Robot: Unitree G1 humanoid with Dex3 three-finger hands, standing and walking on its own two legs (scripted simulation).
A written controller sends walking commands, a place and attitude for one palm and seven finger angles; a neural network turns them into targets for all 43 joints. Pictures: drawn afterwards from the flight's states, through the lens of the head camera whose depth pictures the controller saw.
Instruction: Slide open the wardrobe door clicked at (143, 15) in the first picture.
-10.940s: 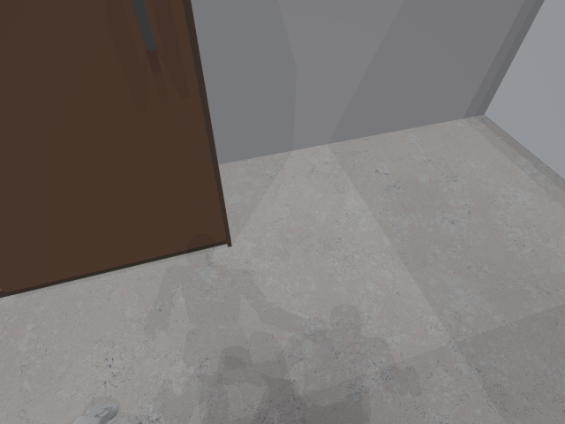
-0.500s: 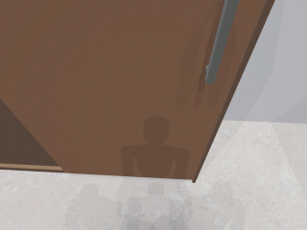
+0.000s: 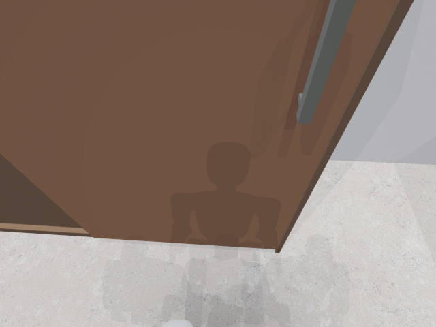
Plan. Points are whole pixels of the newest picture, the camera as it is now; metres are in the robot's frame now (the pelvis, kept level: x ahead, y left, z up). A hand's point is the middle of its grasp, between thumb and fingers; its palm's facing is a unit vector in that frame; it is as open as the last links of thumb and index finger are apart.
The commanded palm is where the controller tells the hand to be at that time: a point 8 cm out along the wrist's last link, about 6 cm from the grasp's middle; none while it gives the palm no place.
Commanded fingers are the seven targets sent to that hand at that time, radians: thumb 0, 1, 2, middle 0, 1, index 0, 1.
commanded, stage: come to a stop and stand still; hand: right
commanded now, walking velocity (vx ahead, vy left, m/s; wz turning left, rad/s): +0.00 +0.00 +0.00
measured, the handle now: (321, 50) +0.46 -0.12 +0.25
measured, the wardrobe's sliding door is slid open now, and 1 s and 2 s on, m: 0.00 0.00 0.00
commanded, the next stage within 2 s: look again from close up in 1.62 s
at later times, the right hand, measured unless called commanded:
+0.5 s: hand out of the picture +0.01 -0.17 -0.16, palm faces +0.04 +0.97 -0.23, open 7.4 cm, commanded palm none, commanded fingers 0.00 -0.90 -0.90 0.20 0.30 0.20 0.30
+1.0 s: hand out of the picture -0.08 -0.19 -0.17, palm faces +0.04 +0.98 -0.18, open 7.4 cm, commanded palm none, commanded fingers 0.00 -0.90 -0.90 0.20 0.30 0.20 0.30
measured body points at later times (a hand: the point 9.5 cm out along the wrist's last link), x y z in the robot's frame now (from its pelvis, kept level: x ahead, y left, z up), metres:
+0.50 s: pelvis -0.05 +0.02 +0.00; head -0.06 +0.02 +0.45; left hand +0.00 +0.25 -0.15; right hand +0.01 -0.22 -0.14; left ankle -0.01 +0.12 -0.73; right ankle -0.04 -0.11 -0.73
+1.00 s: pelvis -0.06 -0.02 +0.01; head -0.06 -0.03 +0.46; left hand -0.08 +0.20 -0.15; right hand -0.09 -0.24 -0.16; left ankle -0.01 +0.12 -0.73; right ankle -0.04 -0.11 -0.73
